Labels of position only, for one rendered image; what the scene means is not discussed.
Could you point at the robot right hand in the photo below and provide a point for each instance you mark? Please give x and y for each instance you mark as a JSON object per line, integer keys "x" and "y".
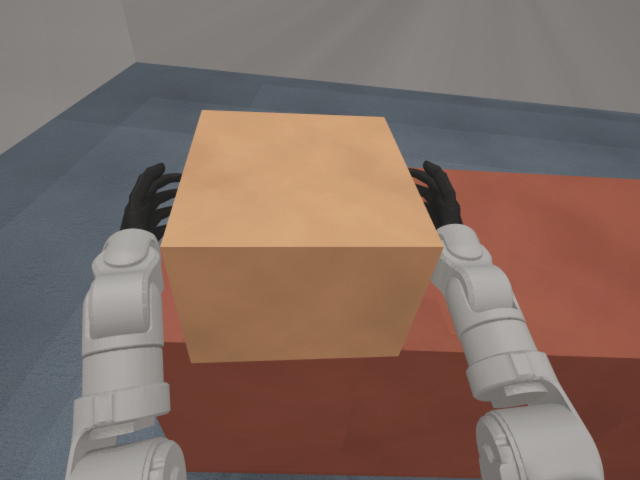
{"x": 441, "y": 197}

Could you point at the robot left upper arm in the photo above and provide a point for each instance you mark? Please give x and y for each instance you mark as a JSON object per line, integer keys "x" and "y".
{"x": 151, "y": 459}

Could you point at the robot left hand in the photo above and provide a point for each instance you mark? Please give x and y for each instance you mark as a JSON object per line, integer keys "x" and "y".
{"x": 141, "y": 211}

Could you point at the robot left forearm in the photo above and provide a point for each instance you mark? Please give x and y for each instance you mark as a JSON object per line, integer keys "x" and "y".
{"x": 123, "y": 386}

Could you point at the robot right forearm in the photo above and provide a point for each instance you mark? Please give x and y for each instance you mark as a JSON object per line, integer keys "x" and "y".
{"x": 505, "y": 367}

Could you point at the carton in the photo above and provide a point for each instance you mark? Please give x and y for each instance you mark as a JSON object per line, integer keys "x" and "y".
{"x": 296, "y": 236}

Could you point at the pedestal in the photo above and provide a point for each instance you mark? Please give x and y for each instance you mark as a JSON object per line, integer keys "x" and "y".
{"x": 570, "y": 247}

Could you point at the robot right upper arm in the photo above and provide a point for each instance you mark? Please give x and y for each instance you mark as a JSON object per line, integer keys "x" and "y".
{"x": 537, "y": 442}

